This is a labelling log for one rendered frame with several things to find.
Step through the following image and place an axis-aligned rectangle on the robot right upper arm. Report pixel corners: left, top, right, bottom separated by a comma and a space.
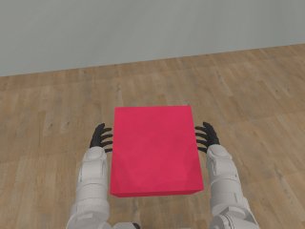
209, 214, 260, 229

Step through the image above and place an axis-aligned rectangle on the robot right hand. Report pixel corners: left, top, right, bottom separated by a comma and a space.
194, 121, 220, 154

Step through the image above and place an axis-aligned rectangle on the robot left hand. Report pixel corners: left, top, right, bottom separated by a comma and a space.
90, 123, 113, 153

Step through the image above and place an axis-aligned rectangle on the robot left forearm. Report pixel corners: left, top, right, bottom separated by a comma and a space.
66, 146, 110, 229

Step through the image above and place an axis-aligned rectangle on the carton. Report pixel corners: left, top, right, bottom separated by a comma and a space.
110, 105, 204, 198

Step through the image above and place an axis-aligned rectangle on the robot right forearm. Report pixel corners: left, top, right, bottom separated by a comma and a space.
206, 144, 259, 227

